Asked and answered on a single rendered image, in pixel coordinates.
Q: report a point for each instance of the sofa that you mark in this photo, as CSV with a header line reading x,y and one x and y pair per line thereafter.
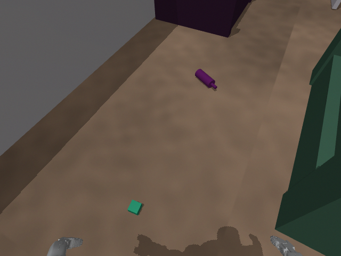
x,y
310,211

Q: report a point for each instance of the left robot hand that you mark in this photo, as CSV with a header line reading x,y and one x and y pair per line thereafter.
x,y
59,248

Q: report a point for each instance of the armchair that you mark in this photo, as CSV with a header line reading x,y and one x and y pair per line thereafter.
x,y
211,16

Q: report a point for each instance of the right robot hand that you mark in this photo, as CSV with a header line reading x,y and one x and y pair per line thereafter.
x,y
285,247

